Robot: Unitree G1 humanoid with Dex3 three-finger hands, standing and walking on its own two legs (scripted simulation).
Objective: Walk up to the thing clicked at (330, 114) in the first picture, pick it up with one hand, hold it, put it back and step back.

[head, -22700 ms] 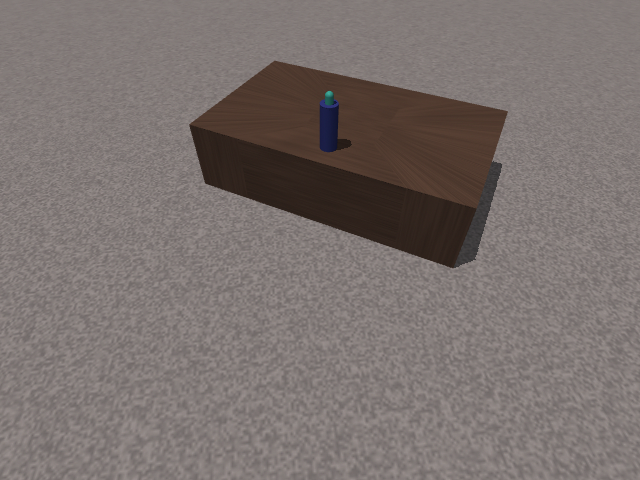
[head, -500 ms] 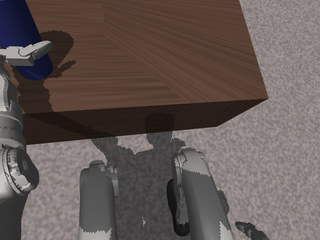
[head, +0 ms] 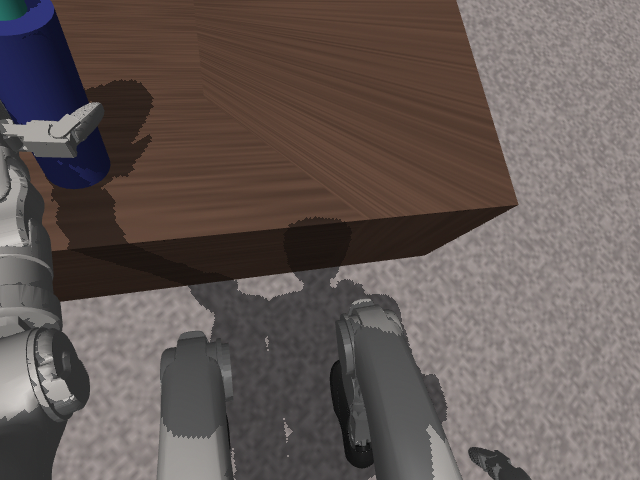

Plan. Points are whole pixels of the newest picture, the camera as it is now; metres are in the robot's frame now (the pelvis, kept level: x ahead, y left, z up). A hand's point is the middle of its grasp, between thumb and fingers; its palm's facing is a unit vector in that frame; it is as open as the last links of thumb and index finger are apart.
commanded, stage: settle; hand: left
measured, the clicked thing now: (39, 84) +0.56 +0.23 +0.01
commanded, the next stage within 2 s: lift in 0.62 s
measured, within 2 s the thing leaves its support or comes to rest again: neither
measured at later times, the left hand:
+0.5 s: hand (34, 44) +0.57 +0.21 +0.05, palm faces +0.24 -0.97 -0.05, open 10.3 cm
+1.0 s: hand (40, 37) +0.54 +0.19 +0.09, palm faces +0.24 -0.97 -0.06, open 10.3 cm
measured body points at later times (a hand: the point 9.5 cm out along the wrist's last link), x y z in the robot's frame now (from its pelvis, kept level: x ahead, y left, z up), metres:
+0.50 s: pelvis +0.03 -0.01 +0.07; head +0.25 +0.03 +0.45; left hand +0.55 +0.27 +0.06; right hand +0.05 -0.27 -0.05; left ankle +0.07 +0.12 -0.41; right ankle +0.10 -0.16 -0.41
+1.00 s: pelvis +0.04 -0.02 +0.10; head +0.24 +0.01 +0.50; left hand +0.52 +0.24 +0.09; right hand +0.09 -0.28 -0.03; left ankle +0.07 +0.12 -0.41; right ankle +0.10 -0.16 -0.41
